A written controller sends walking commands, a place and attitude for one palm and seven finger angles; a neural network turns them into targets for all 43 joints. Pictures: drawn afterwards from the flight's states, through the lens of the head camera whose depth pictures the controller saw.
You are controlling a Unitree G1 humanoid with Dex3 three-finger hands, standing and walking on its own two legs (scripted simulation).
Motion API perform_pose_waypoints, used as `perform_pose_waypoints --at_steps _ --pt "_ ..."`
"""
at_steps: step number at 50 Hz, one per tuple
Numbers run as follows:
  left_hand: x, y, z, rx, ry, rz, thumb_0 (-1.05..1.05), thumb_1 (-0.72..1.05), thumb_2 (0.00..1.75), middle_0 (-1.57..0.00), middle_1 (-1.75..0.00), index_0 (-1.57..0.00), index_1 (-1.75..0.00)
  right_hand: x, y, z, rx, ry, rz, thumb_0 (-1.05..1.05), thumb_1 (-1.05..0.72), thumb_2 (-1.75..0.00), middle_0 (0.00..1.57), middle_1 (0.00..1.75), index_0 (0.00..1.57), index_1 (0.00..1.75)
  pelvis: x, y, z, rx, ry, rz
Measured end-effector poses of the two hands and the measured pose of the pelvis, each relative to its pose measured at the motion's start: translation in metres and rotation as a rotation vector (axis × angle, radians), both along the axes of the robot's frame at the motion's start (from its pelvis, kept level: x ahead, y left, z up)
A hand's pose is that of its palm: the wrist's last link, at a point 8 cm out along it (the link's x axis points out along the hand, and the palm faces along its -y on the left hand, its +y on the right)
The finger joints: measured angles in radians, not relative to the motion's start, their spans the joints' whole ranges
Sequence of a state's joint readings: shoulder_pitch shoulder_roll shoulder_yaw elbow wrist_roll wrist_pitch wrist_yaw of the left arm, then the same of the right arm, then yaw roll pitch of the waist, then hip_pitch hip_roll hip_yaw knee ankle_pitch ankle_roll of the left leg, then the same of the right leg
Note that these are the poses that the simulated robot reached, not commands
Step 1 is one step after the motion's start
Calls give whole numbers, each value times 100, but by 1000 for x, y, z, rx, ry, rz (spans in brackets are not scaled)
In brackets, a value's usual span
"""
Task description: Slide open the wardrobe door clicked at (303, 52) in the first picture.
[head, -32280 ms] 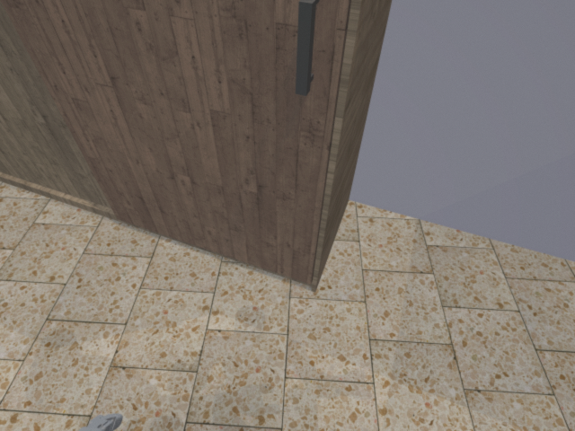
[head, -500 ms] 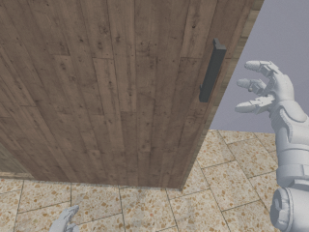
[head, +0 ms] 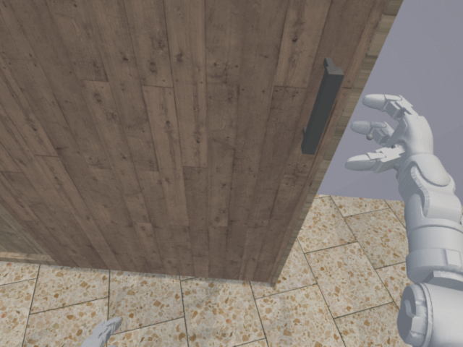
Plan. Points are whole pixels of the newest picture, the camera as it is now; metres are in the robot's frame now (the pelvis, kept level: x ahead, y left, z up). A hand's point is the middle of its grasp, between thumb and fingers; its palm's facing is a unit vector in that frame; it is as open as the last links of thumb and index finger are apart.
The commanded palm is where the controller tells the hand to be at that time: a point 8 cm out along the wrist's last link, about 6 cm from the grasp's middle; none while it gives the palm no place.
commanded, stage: move the hooked fingers beside the handle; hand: right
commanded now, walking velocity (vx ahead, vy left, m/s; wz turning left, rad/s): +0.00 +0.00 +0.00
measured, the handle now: (317, 108) +0.49 -0.10 +0.19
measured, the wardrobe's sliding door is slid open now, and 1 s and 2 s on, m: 0.00 0.00 0.00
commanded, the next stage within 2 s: feel for the door with the fingertips in 0.54 s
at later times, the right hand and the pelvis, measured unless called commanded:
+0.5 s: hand (370, 136) +0.41 -0.17 +0.20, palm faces +0.02 +1.00 +0.00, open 13.9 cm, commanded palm +0.39 -0.22 +0.19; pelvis +0.00 +0.00 +0.00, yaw +0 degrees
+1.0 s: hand (355, 133) +0.42 -0.15 +0.19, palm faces +0.00 +1.00 +0.02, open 13.9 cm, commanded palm +0.40 -0.20 +0.19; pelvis -0.01 +0.00 +0.00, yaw +0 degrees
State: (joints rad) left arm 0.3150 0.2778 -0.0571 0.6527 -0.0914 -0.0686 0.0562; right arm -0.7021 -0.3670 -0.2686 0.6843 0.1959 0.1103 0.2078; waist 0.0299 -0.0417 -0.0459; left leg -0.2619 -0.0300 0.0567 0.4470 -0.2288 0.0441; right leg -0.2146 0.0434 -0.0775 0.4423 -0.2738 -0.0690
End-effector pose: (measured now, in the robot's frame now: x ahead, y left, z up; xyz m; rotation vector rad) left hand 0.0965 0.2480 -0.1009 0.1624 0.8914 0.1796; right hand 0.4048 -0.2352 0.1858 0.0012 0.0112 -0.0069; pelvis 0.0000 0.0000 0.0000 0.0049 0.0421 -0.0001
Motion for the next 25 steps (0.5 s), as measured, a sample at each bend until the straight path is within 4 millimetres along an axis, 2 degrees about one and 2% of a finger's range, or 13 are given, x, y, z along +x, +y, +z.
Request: perform_pose_waypoints --at_steps 5,11,16,21,25 --pt "4 0 2 9 -9 -6 1 90 90 -20 -30 -20 -30 -7 3 4 -22 -48 -6 -1 50 -30 30 120 30 120 0 -1 1 1 -9 -2" --pt "16 -1 7 13 -40 -16 1 90 90 -20 -30 -20 -30 -4 -1 16 -6 -47 -13 -1 50 -30 30 120 30 120 0 1 1 1 -14 -8" --pt "24 -4 8 2 -63 -32 1 90 90 -20 -30 -20 -30 -4 4 12 -24 -5 -2 -1 50 -30 30 120 30 120 -2 0 1 0 -9 -13" --pt "29 -7 8 -9 -74 -44 1 90 90 -20 -30 -20 -30 -12 13 10 5 -42 15 -1 50 -30 30 120 30 120 -2 1 1 -2 -15 -8" --pt "31 -8 11 -13 -87 -45 1 90 90 -20 -30 -20 -30 -16 9 12 3 -57 -11 -1 50 -30 30 120 30 120 -3 4 1 -3 -25 -3"
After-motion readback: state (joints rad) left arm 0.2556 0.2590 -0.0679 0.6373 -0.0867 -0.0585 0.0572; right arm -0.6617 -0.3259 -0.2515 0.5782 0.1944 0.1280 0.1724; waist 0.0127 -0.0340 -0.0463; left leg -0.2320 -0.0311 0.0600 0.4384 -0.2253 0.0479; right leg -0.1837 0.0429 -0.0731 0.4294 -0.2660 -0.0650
